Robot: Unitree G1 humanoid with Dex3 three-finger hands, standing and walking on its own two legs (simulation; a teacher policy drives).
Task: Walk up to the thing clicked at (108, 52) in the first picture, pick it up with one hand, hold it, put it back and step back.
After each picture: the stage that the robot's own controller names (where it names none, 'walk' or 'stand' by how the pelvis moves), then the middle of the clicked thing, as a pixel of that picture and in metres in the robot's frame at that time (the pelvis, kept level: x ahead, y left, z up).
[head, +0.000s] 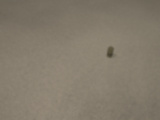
stand; (110, 52) +1.28 -0.29 -0.72
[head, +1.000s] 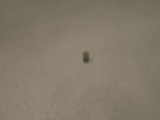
walk; (86, 57) +1.19 +0.07 -0.70
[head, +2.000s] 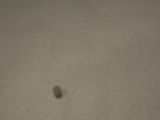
walk; (57, 92) +0.71 +0.28 -0.71
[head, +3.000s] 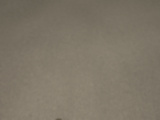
stand; out of the picture +0.42 +0.24 -0.71
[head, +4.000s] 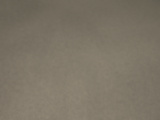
stand; out of the picture +0.39 +0.21 -0.72
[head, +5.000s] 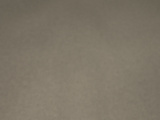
walk; out of the picture +0.33 +0.16 -0.71
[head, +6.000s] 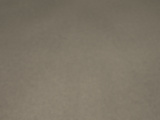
stand; out of the picture +0.38 +0.19 -0.70
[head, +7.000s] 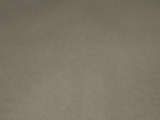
walk; out of the picture +0.39 +0.19 -0.70
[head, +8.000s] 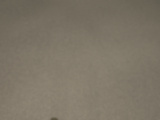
stand; out of the picture +0.47 +0.17 -0.71
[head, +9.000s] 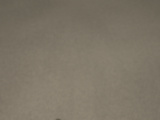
walk; out of the picture +0.45 +0.20 -0.72
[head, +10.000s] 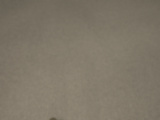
stand; out of the picture +0.39 +0.21 -0.70
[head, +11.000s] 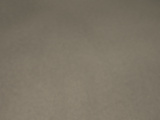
stand; out of the picture +0.38 +0.22 -0.72
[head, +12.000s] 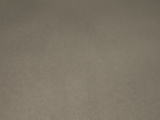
stand; out of the picture +0.37 +0.21 -0.72
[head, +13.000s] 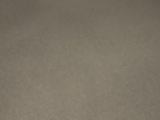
stand; out of the picture +0.36 +0.22 -0.72
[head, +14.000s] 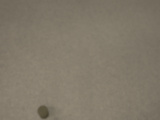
go down; (43, 112) +0.39 +0.23 -0.64
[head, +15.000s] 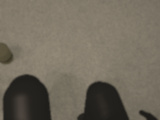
go down; (3, 54) +0.43 +0.34 -0.32
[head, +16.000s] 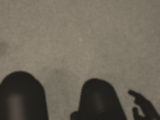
close in; out of the picture +0.41 +0.36 -0.30
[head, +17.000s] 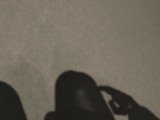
close in; out of the picture +0.36 +0.40 -0.23
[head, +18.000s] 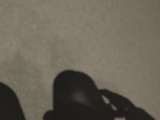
lift; out of the picture +0.34 +0.40 -0.23
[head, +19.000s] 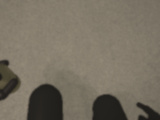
lift; (5, 80) +0.31 +0.28 -0.06
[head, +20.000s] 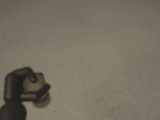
hold; (38, 92) +0.32 +0.17 +0.01
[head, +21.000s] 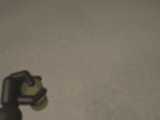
hold; (35, 95) +0.32 +0.18 -0.01
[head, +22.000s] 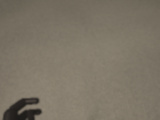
stand; out of the picture +0.25 +0.21 -0.70
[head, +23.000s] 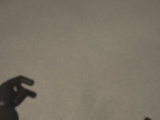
crouch; out of the picture +0.34 +0.47 -0.66
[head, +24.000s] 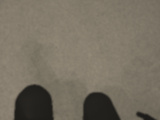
crouch; out of the picture +0.36 +0.81 -0.41
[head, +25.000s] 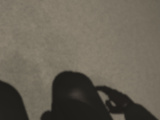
lower; out of the picture +0.14 +1.13 -0.27
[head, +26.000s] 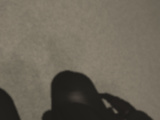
lower; out of the picture +0.10 +1.39 -0.26
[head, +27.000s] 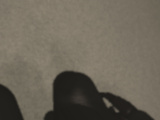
lower; out of the picture +0.08 +1.64 -0.26
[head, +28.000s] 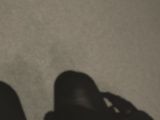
lower; out of the picture +0.05 +1.88 -0.26
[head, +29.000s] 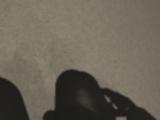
lower; out of the picture +0.01 +2.12 -0.25
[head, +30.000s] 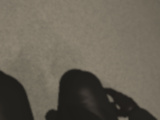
withdraw; out of the picture -0.01 +2.34 -0.25
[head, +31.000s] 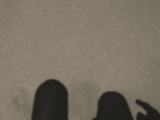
walk; out of the picture +0.68 +2.49 -0.42
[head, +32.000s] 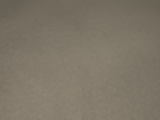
stand; out of the picture +0.97 +2.56 -0.69
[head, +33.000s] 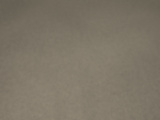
stand; out of the picture +1.06 +2.77 -0.69
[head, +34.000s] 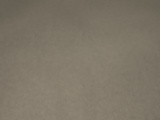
stand; out of the picture +1.10 +2.95 -0.70
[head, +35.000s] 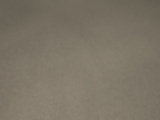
stand; out of the picture +1.18 +3.09 -0.74
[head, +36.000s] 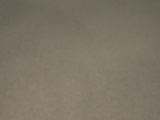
stand; out of the picture +1.13 +3.28 -0.75
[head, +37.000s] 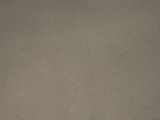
walk; out of the picture +1.25 +3.45 -0.73
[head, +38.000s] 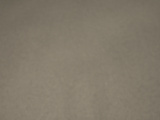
walk; out of the picture +1.56 +3.61 -0.72
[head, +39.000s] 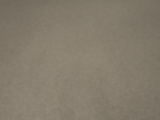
stand; out of the picture +2.22 +3.54 -0.72
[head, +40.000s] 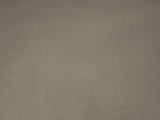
stand; out of the picture +2.11 +3.78 -0.75
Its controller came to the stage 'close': yes
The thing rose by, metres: 0.70
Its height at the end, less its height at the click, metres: -0.02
